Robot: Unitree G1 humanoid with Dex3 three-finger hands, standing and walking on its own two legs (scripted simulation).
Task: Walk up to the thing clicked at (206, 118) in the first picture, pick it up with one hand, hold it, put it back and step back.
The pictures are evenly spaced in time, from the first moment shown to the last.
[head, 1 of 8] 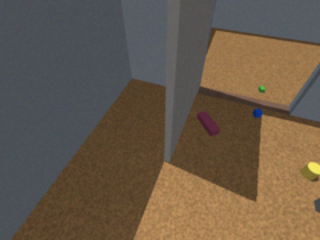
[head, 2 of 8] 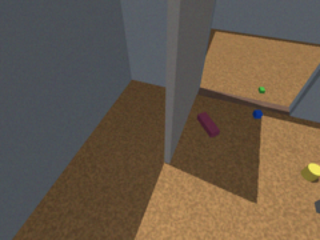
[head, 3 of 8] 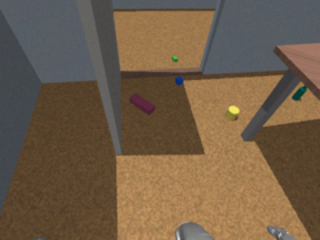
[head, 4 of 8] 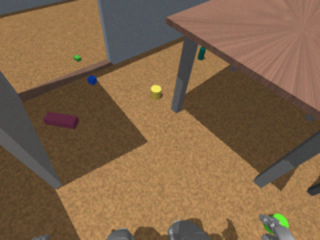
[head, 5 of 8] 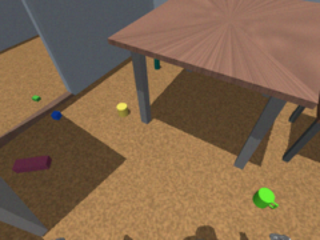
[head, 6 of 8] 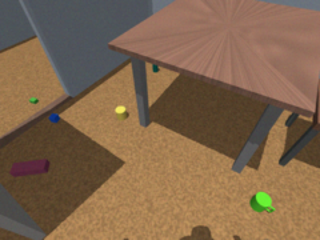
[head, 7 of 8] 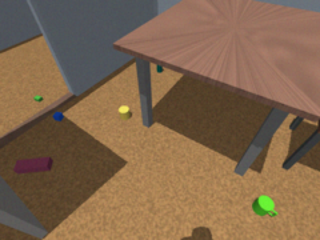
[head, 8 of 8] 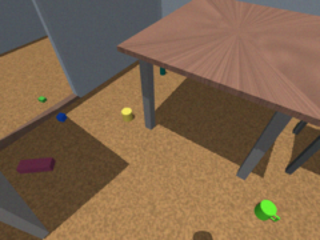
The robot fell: no
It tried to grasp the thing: no
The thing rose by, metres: 0.00
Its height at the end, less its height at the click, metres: +0.00
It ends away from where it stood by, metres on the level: 0.00
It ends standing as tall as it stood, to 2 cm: yes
